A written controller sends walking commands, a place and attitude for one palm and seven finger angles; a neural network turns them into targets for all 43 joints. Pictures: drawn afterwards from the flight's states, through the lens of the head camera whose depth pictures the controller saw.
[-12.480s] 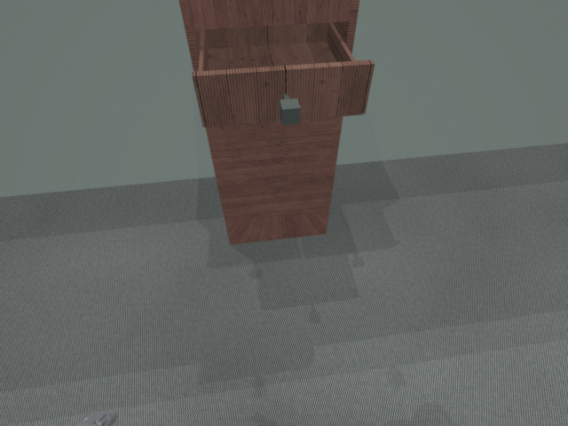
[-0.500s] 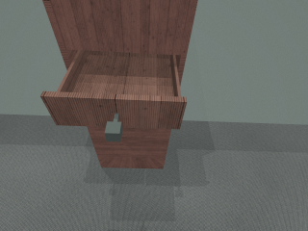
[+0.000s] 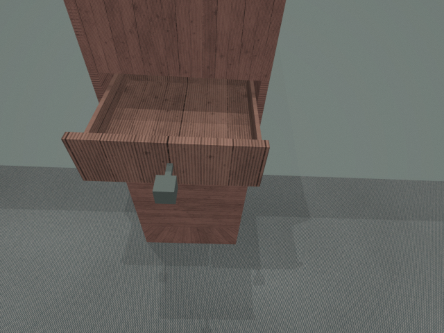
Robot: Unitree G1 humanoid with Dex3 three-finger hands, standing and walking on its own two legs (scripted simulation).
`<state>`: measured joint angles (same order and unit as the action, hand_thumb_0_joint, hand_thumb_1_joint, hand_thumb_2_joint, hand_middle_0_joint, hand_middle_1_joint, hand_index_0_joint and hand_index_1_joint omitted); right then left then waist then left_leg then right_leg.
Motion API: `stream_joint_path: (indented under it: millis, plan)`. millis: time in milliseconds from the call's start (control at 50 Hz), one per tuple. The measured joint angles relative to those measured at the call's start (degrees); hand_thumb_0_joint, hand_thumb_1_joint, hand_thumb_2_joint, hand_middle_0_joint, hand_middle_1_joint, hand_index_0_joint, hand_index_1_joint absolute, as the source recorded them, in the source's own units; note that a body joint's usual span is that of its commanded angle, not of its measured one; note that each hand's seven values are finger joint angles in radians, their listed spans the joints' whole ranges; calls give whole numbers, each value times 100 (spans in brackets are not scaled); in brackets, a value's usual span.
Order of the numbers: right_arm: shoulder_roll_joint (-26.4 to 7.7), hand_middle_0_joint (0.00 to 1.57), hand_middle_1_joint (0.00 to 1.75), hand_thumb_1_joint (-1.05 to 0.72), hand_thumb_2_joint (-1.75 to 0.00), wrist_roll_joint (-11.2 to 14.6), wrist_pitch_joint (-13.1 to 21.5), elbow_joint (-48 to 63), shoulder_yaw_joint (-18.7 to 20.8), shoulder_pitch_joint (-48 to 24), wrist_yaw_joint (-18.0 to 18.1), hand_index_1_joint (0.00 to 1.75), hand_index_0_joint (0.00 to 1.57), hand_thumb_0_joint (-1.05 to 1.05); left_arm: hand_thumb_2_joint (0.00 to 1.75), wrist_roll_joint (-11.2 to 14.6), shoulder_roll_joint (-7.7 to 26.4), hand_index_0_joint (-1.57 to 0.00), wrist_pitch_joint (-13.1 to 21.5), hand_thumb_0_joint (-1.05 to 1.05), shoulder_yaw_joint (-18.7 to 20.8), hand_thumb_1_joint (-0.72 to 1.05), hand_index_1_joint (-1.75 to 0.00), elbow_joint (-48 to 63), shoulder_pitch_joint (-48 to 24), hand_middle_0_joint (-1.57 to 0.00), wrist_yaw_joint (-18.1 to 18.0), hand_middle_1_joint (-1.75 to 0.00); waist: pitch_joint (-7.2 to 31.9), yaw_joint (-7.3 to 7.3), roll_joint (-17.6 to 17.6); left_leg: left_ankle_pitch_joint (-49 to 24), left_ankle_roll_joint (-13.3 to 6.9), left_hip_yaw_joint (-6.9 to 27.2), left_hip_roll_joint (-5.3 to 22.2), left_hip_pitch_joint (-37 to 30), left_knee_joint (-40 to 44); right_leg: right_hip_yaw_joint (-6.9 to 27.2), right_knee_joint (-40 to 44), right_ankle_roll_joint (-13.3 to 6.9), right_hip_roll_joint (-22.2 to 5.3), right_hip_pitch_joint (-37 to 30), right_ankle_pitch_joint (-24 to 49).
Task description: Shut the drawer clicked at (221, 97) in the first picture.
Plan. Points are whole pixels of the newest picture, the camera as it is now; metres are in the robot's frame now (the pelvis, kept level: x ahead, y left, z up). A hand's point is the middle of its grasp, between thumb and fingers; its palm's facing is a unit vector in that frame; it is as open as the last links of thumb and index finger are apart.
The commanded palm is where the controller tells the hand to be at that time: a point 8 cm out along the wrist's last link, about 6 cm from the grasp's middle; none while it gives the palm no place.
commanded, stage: raise the hand and make a fist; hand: left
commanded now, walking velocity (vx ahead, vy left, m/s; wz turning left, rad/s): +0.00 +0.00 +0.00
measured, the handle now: (167, 181) +0.37 +0.14 +0.06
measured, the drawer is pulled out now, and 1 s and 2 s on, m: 0.23 0.23 0.23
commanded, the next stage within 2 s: bring the fist close to the handle in 1.96 s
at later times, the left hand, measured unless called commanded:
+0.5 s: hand out of the picture +0.13 +0.13 -0.04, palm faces +0.09 -1.00 +0.02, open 5.8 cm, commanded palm +0.12 +0.19 +0.00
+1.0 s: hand (139, 266) +0.20 +0.14 +0.07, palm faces +0.18 -0.98 -0.11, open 3.5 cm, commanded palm +0.14 +0.18 +0.08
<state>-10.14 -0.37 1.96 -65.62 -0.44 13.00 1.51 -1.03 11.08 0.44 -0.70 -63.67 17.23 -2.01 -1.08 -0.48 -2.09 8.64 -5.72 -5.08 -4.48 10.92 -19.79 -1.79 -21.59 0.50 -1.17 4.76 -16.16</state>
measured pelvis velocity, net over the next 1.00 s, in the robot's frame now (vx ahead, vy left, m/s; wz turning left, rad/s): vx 0.02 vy -0.05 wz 0.02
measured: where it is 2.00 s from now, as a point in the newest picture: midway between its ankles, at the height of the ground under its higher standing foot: outside the picture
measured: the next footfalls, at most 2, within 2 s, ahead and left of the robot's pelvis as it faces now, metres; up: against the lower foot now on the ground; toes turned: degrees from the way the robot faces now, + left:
none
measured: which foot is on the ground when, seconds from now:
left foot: down 0.00-1.00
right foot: down 0.00-1.00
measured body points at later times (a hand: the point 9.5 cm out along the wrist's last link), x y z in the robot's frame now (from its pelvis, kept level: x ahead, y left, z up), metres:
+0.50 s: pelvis -0.03 -0.04 -0.06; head -0.02 -0.03 +0.39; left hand +0.12 +0.19 -0.04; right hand +0.20 -0.28 -0.09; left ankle +0.03 +0.05 -0.74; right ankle -0.01 -0.11 -0.74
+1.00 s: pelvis +0.02 -0.05 -0.04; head +0.04 -0.07 +0.41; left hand +0.19 +0.20 +0.08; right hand +0.18 -0.29 -0.12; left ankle +0.03 +0.06 -0.74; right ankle -0.01 -0.11 -0.74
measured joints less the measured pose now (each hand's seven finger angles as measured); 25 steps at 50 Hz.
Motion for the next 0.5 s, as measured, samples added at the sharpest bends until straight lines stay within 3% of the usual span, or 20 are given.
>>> stream_joint_path:
  millis: [80, 100, 120, 160, 200, 280, 340, 380, 440, 500]
  plan:
    - [-26, 20, 30, -91, -89, 3, -23, 60, -7, 23, -17, 30, 20, 1, 90, -33, -13, -20, 38, 0, -17, 91, -30, 7, -12, -20, -45, -30, 2, 26, 44, 17, 9, 16, 26, 88, -92, -21, -5, -2, 22, 38, 12]
    - [-41, 20, 30, -91, -89, 75, 2, 388, -8, 141, -14, 30, 20, 1, 90, 180, -38, -20, -289, 0, 105, 91, -30, 930, 262, -20, -49, -30, -44, 79, 59, 53, 17, 48, 24, 173, -211, -60, -107, -3, 19, 103, -18]
    - [-57, 20, 30, -91, -89, 139, 235, 721, -44, 306, 38, 30, 20, 1, 90, 336, -42, -20, -381, 1, 179, 91, -30, 2100, 605, -20, -104, -30, -78, 55, 40, 62, 29, 37, -3, 200, -241, -37, -381, -63, -7, 252, -106]
    - [-97, 20, 30, -91, -89, 207, 816, 1089, -70, 534, 120, 30, 20, 1, 90, 472, 17, -21, -115, 1, 132, 91, -31, 3872, 990, -21, -391, -31, 44, 20, 20, 20, 74, 16, -92, 259, -204, 58, -1016, -146, -44, 650, -331]
    - [-177, 20, 30, -91, -89, 241, 1078, 1476, -56, 587, 99, 30, 20, 1, 90, 735, 14, -23, 80, 2, 112, 92, -33, 5084, 960, -22, -525, -33, 141, 105, 77, 23, 78, 57, -183, 377, -342, 26, -1307, -175, -53, 940, -467]
    - [-370, 20, 30, -91, -89, 144, 1194, 2120, 1, 320, -13, 30, 20, 1, 90, 1013, -148, -27, 1133, 1, 305, 92, -38, 5983, 361, -27, -130, -38, 453, 337, 320, 411, 99, 139, -142, 1087, -1346, -41, -1694, -248, 65, 1478, -325]
    - [-357, 20, 30, -91, -89, 105, 1080, 2529, 48, 5, -134, 30, 20, 2, 90, 1357, -223, -32, 2196, 1, 486, 92, -43, 6005, 239, -31, 652, -43, 802, 352, 302, 777, 235, 82, 59, 1848, -2185, -25, -2341, -316, 232, 2174, -615]
    - [-347, 20, 30, -91, -89, 139, 956, 2907, 82, -157, -202, 30, 20, 2, 90, 1481, -216, -35, 2567, 0, 516, 92, -47, 6007, 375, -35, 1154, -47, 802, 315, 186, 964, 212, 69, 165, 2193, -2650, -41, -2742, -394, 326, 2501, -774]
    - [-446, 20, 30, -91, -89, 229, 785, 3481, 118, -271, -198, 30, 20, 2, 90, 1462, -172, -41, 2239, 0, 449, 91, -53, 6102, 905, -41, 1448, -53, 719, 207, 58, 1143, 218, 134, 240, 2513, -3097, -132, -3121, -485, 390, 2776, -952]
    - [-546, 20, 30, -91, -89, 204, 709, 3865, 192, -288, -113, 30, 20, 2, 90, 1340, -49, -47, 1783, 1, 403, 91, -59, 6373, 1560, -47, 1188, -59, 712, 49, 43, 1261, 294, 268, 278, 2756, -3359, -275, -3283, -551, 430, 2943, -1062]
